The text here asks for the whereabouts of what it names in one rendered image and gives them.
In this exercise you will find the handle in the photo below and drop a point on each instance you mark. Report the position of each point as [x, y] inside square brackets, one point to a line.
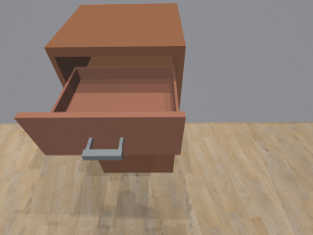
[89, 154]

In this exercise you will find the drawer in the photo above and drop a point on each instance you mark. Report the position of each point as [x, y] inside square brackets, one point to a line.
[138, 104]

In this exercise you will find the cabinet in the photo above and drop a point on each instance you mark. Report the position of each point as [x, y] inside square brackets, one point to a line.
[122, 35]

